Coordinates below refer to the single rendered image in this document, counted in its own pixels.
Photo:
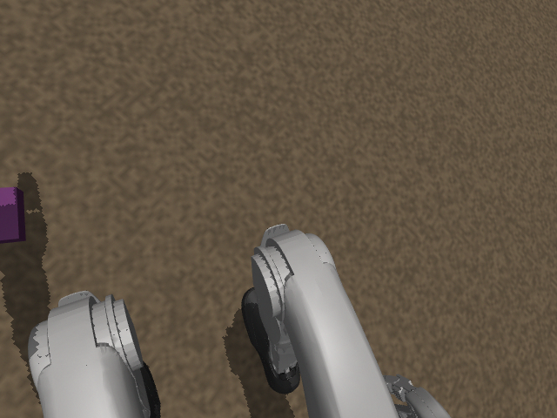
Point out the left robot foot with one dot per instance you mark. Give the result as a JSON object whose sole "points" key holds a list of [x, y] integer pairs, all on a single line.
{"points": [[151, 391]]}

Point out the small box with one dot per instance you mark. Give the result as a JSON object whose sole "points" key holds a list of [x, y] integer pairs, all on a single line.
{"points": [[12, 222]]}

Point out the right robot foot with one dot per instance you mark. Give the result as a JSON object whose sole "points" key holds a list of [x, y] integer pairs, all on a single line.
{"points": [[281, 383]]}

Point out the right robot hand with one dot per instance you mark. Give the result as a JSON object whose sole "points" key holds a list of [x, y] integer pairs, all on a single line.
{"points": [[420, 403]]}

